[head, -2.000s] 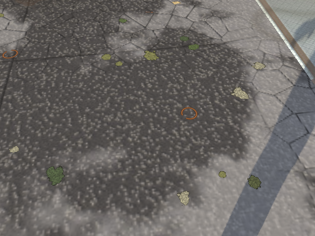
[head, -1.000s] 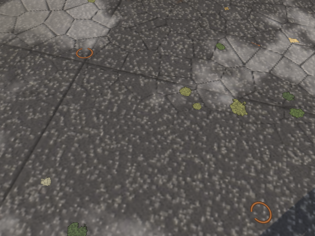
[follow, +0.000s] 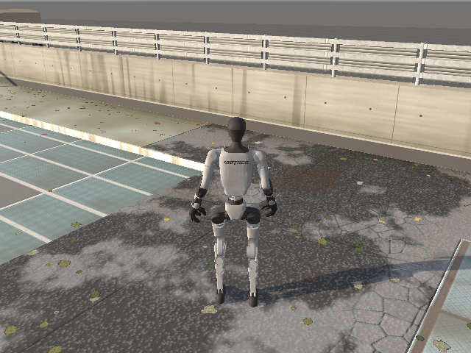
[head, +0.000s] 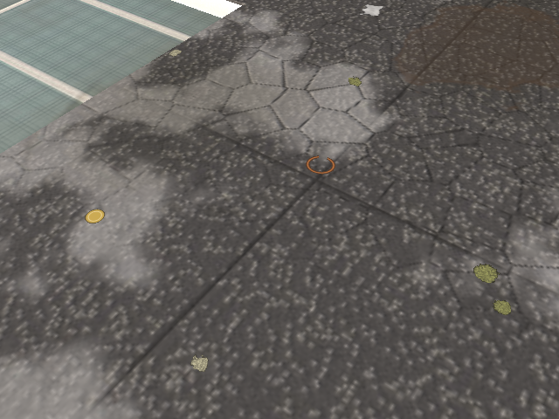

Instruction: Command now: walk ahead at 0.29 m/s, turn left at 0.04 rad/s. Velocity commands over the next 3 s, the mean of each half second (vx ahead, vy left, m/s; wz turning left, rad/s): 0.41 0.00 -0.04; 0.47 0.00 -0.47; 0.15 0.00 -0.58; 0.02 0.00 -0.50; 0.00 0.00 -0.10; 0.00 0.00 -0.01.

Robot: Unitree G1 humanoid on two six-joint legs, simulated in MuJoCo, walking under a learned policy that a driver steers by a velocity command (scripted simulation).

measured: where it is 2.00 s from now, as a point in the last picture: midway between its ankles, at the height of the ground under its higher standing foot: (314, 377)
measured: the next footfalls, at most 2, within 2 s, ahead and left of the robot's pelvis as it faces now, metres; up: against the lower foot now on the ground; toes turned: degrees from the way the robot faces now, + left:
left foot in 0.30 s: +0.22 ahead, +0.16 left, +0.00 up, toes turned +2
right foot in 0.86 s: +0.53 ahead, -0.08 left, +0.00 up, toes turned -17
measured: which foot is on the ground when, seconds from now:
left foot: up 0.00-0.28, down 0.30-0.84, up 0.86-1.00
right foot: down 0.00-0.30, up 0.32-0.84, down 0.86-1.00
